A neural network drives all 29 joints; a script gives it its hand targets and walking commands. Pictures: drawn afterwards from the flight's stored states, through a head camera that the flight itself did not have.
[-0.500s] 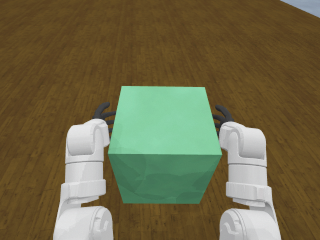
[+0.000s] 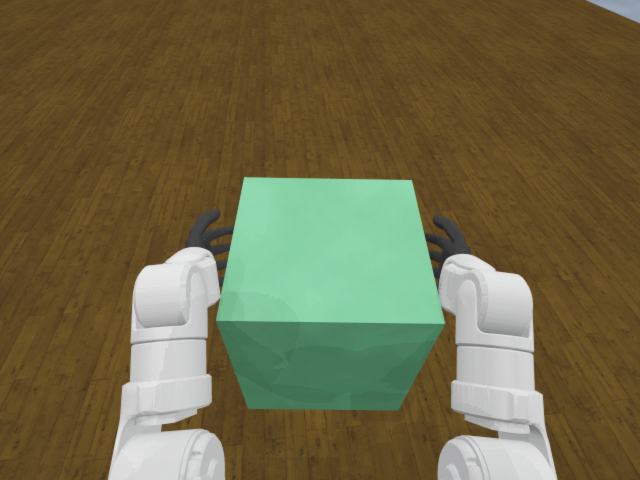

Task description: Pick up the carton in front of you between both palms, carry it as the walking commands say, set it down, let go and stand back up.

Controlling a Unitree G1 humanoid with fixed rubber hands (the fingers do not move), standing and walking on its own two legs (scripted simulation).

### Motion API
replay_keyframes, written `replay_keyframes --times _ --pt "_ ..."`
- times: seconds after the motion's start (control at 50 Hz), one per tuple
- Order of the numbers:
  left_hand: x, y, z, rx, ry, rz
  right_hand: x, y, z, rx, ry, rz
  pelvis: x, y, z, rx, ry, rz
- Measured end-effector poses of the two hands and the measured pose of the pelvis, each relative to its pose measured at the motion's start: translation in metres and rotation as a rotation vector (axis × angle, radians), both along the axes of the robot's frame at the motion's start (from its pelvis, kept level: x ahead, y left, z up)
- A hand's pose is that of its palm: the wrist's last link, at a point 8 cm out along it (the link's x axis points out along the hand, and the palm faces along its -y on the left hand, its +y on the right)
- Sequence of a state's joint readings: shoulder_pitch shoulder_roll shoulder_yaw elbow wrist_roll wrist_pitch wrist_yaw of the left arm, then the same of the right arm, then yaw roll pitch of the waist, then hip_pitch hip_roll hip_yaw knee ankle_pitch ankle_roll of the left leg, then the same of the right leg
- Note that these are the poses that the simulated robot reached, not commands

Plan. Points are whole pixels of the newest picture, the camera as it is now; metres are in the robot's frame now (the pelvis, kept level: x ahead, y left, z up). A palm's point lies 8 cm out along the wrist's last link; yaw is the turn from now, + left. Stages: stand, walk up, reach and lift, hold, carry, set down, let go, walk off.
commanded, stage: carry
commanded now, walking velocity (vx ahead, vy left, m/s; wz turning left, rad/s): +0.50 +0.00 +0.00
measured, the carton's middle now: (325, 300) +0.33 +0.00 +0.06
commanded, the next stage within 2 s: none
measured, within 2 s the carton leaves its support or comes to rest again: neither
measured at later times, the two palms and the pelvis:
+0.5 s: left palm (219, 196) +0.47 +0.15 +0.12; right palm (423, 205) +0.46 -0.15 +0.12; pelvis +0.13 +0.02 +0.01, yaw +1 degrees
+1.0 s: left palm (236, 126) +0.67 +0.16 +0.13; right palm (397, 130) +0.68 -0.14 +0.12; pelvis +0.43 +0.00 +0.02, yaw +3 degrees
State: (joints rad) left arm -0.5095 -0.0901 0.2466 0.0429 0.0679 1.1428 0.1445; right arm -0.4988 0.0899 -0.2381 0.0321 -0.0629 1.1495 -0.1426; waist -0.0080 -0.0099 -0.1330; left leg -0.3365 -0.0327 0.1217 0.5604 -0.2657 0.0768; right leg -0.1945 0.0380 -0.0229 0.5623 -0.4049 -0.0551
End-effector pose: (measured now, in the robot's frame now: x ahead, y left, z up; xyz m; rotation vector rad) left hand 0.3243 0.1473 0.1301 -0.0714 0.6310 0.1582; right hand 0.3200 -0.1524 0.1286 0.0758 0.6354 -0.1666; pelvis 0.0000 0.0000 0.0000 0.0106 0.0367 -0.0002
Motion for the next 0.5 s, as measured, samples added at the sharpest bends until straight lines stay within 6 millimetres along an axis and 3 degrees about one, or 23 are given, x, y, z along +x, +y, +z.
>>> replay_keyframes --times 0.1,0.22,0.34,0.42,0.5 --pt "0.005 0.001 -0.001 0.004 0.001 0.005 0.007 0.001 -0.002 0.001 0.001 0.007 0.011 0.000 -0.005 -0.002 0.013 -0.001" --pt "0.031 0.013 -0.017 -0.002 0.021 0.011 0.037 0.013 -0.013 -0.015 0.021 0.019 0.038 0.006 -0.013 -0.003 0.026 -0.005" --pt "0.076 0.017 -0.025 0.011 0.041 -0.032 0.070 0.017 -0.024 -0.010 0.042 -0.018 0.071 0.020 -0.008 -0.008 0.041 -0.003" --pt "0.112 0.011 -0.016 -0.015 0.018 -0.037 0.097 0.012 -0.017 -0.020 0.019 -0.037 0.097 0.022 0.001 -0.023 0.047 0.010" --pt "0.149 0.006 -0.012 -0.027 -0.006 -0.029 0.137 0.006 -0.008 -0.016 -0.006 -0.042 0.134 0.018 0.005 -0.028 0.055 0.020"
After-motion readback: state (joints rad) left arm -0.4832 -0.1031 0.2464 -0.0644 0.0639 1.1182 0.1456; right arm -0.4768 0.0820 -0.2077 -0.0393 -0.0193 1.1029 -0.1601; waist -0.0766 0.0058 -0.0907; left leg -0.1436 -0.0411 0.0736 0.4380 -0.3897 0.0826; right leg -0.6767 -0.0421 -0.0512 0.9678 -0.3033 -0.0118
